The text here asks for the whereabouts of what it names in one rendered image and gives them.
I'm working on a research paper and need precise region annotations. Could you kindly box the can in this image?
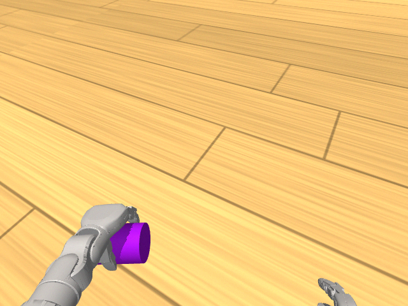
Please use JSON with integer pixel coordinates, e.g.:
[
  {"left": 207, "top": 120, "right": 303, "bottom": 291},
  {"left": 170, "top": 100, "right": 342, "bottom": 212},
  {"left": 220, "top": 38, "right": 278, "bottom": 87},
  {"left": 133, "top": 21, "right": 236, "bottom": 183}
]
[{"left": 98, "top": 222, "right": 150, "bottom": 265}]

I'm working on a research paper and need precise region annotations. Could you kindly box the right robot hand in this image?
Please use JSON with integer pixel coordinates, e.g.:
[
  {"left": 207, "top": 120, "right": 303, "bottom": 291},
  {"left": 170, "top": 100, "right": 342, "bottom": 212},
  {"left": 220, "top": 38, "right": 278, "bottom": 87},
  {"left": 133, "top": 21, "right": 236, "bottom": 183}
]
[{"left": 317, "top": 278, "right": 357, "bottom": 306}]

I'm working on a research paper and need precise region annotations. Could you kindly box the left robot hand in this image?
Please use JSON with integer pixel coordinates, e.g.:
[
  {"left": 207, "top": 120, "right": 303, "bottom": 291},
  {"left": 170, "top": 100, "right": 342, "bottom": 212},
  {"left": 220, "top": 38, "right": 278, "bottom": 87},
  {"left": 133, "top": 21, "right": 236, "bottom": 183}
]
[{"left": 81, "top": 203, "right": 140, "bottom": 271}]

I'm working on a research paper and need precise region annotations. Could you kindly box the left robot arm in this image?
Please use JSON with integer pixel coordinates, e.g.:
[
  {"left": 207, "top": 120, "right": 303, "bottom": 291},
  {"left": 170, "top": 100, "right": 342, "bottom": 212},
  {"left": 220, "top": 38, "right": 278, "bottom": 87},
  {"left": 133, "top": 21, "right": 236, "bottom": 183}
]
[{"left": 21, "top": 224, "right": 109, "bottom": 306}]

